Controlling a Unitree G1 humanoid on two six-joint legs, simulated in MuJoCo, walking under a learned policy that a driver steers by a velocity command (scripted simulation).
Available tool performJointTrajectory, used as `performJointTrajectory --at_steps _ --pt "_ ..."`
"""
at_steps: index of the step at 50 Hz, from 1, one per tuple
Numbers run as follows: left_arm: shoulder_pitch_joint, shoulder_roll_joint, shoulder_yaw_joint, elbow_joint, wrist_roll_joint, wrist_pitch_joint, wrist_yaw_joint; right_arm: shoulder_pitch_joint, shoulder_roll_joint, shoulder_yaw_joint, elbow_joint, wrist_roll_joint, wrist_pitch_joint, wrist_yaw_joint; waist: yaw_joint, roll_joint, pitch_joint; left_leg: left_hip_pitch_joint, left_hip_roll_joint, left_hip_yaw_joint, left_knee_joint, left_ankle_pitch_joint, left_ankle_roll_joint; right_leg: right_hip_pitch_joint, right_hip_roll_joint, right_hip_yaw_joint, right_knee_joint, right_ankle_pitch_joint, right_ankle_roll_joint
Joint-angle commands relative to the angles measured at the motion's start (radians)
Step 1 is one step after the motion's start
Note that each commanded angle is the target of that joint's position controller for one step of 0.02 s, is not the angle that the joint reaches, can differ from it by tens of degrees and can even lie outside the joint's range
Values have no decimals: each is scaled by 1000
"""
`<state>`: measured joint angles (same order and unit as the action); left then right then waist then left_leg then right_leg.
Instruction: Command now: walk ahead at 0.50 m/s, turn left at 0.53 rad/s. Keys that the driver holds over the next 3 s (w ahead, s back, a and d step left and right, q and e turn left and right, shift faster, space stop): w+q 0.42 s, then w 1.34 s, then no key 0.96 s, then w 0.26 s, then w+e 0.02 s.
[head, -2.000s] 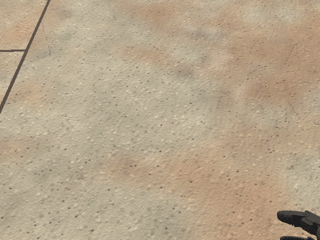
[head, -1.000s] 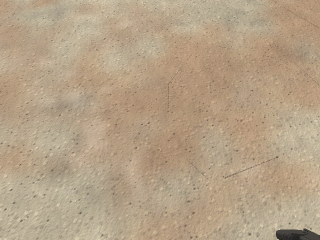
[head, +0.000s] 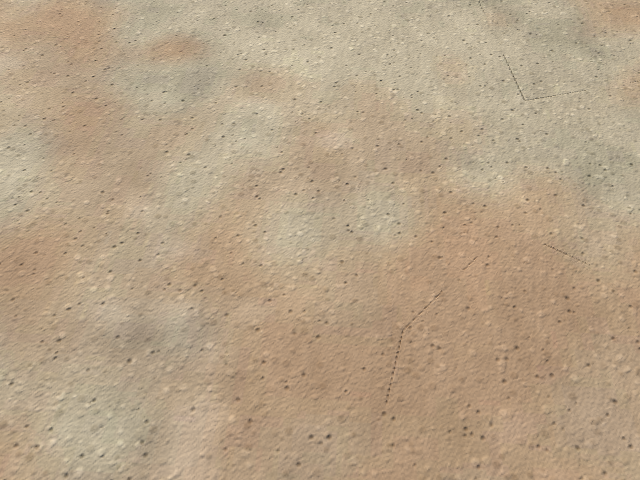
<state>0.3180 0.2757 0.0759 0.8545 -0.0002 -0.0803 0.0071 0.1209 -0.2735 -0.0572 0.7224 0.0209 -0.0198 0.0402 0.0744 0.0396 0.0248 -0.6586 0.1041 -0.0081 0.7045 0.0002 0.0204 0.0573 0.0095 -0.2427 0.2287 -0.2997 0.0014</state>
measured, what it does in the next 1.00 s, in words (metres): walks ahead, turning left: left foot, then right foot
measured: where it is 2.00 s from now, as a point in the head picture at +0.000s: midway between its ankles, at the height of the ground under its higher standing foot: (245, 238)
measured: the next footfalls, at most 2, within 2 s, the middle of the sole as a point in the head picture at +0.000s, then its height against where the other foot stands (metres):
left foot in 0.10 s outside the picture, level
right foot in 0.60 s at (364, 450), level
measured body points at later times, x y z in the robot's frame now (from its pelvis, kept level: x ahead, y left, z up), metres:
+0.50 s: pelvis +0.28 +0.05 +0.00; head +0.31 +0.07 +0.45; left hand +0.43 +0.34 -0.08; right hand +0.41 -0.22 -0.10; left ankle +0.19 +0.12 -0.74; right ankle +0.50 -0.06 -0.70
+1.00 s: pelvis +0.55 +0.10 +0.01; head +0.58 +0.10 +0.45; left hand +0.45 +0.35 -0.12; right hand +0.84 -0.04 -0.08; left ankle +0.66 +0.31 -0.70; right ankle +0.51 -0.03 -0.74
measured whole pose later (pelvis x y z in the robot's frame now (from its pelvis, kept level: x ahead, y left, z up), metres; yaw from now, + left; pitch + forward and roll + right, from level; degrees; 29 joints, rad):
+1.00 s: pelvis +0.55 +0.10 +0.01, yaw +21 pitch +2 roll -1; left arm 0.38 0.27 0.05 0.88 -0.02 -0.08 -0.01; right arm 0.08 -0.26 -0.04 0.66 0.01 -0.07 0.02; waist 0.10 0.04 0.02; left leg -0.63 0.08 -0.04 0.60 0.02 0.00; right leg -0.01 0.05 -0.02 0.23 -0.26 -0.04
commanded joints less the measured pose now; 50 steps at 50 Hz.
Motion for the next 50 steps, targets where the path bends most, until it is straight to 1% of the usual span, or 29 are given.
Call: performJointTrajectory --at_steps 1,3,4,5,6,7,8,9,10,11,12,15,17,20,23,25,28,29,30,31,32,33,34,35,37,39,42,46,50 --pt "-12 190 48 -39 -18 10 6 -110 -57 -11 -114 0 -12 17 -9 -86 70 -25 -18 46 -58 -77 39 25 -311 63 -17 516 -137" --pt "-31 221 57 -42 -27 24 12 -52 -91 -30 -118 -2 -6 20 -59 -123 8 100 -84 107 -59 -184 78 54 -309 34 127 857 -114" --pt "-46 229 58 -45 -31 33 14 53 -123 -50 -96 1 -4 17 -123 -126 -52 237 -130 133 -79 -204 106 36 -291 15 280 978 -98" --pt "-54 214 50 -49 -32 35 17 220 -181 -85 -51 3 -1 4 -211 -99 -138 491 -172 125 -143 -142 144 -70 -248 -10 505 929 -62" --pt "-25 141 24 -72 7 25 17 341 -282 -115 -25 7 10 -19 -229 77 -221 784 5 -162 -157 -93 212 -356 -186 -10 838 428 -10" --pt "23 46 -10 -128 14 -8 5 270 -342 -113 -61 8 -4 -16 -120 256 -342 1038 215 -757 -337 -322 417 -742 36 169 1153 -288 41" --pt "-92 141 7 -138 -23 -44 -10 285 -247 -85 -74 3 -19 -5 -198 93 -354 1033 226 -776 -427 -374 376 -847 -13 339 1192 -259 15" --pt "-157 153 9 -163 -49 -60 -16 261 -203 -72 -66 -4 -32 -5 -189 63 -226 929 196 -634 -425 -320 336 -890 -50 326 1150 -177 -11" --pt "-158 137 6 -155 -32 -66 -9 200 -178 -64 -70 -3 -39 -5 -137 -29 -138 773 151 -516 -422 -206 301 -844 -95 326 1054 -100 -16" --pt "-151 148 14 -143 -4 -61 -2 140 -142 -53 -82 -6 -41 -10 -101 -25 -104 659 115 -429 -429 -104 280 -774 -125 328 966 -57 -9" --pt "-131 151 18 -138 3 -49 -4 109 -131 -47 -99 -18 -42 -15 -72 0 -87 579 92 -390 -449 -37 276 -711 -138 332 932 -26 -2" --pt "-134 117 13 -144 16 -21 -3 117 -154 -53 -99 -13 -47 -31 -56 -8 -67 472 60 -312 -483 90 284 -670 -123 305 806 39 43" --pt "-209 94 3 -168 17 -15 -2 146 -175 -60 -89 -9 -45 -45 -77 -4 -39 439 31 -266 -487 91 264 -680 -104 296 662 155 68" --pt "-317 68 -11 -193 9 -21 -13 182 -178 -62 -75 -2 -36 -55 -122 31 -21 404 -15 -231 -472 -20 215 -611 -55 291 431 343 74" --pt "-371 81 -11 -209 -5 -32 -28 230 -174 -60 -49 2 -32 -56 -150 49 -18 437 13 -266 -445 -92 198 -564 -36 297 331 412 63" --pt "-375 102 -6 -212 -5 -41 -38 256 -157 -56 -32 1 -31 -58 -152 56 -16 508 46 -307 -397 -105 189 -564 -40 310 287 381 38" --pt "-299 129 8 -198 -3 -52 -41 244 -158 -57 -23 -5 -23 -57 -103 95 -19 569 69 -342 -309 9 162 -480 -27 279 243 262 -17" --pt "-211 153 23 -172 4 -56 -36 238 -137 -49 -27 -7 -22 -56 -59 86 -68 564 22 -316 -207 126 140 -351 -17 263 218 256 -47" --pt "-70 196 36 -155 18 -60 -31 236 -97 -31 -42 -18 -22 -53 4 24 -197 476 -33 -259 28 72 105 -119 -134 377 250 266 -108" --pt "60 290 63 -119 27 -50 -31 375 -40 -12 -50 3 -34 -55 -20 -256 -343 132 -183 -138 396 -251 17 243 -342 793 197 92 -277" --pt "97 224 49 -94 -5 -45 -44 375 -83 -13 -42 11 -43 -56 -3 -320 -330 -53 -187 -174 540 -579 6 281 -398 1046 62 -173 -309" --pt "40 159 29 -104 -16 -41 -42 267 -155 -31 -52 18 -45 -54 13 -200 -177 -129 -133 -189 601 -509 13 165 -373 937 43 -262 -264" --pt "-22 136 18 -118 -5 -31 -38 184 -155 -29 -71 8 -45 -54 1 -124 -100 -119 -89 -141 584 -434 17 41 -332 806 35 -193 -231" --pt "-63 114 8 -117 2 -25 -37 136 -143 -29 -84 -8 -49 -51 -20 -98 -33 -104 -56 -117 519 -377 16 -72 -291 714 8 -94 -227" --pt "-91 88 -5 -115 12 -28 -33 153 -113 -29 -78 -12 -47 -45 -61 -136 -20 -12 -10 -101 424 -308 11 -177 -234 605 -32 56 -211" --pt "-75 103 -2 -100 3 -34 -30 158 -82 -21 -75 -12 -44 -43 -68 -141 -26 0 0 -74 359 -278 -2 -198 -222 535 -59 165 -227" --pt "-47 144 8 -78 -6 -31 -21 69 -59 -9 -102 -19 -48 -43 -49 -110 -12 -29 11 -53 182 -149 -25 -185 -218 453 -88 290 -233" --pt "13 162 8 -46 -18 -17 -16 -56 -36 3 -125 -12 -59 -29 -2 -106 7 41 -21 -15 -51 40 -33 -177 -183 354 -85 342 -200" --pt "83 171 8 -6 -23 3 -14 -156 -44 2 -158 0 -67 -10 25 -108 36 47 -47 -6 -153 38 -14 -87 -229 364 -49 359 -190"
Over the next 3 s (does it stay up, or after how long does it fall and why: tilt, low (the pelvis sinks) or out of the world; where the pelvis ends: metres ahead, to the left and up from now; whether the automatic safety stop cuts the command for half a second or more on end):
stays up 1.20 0.36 -0.01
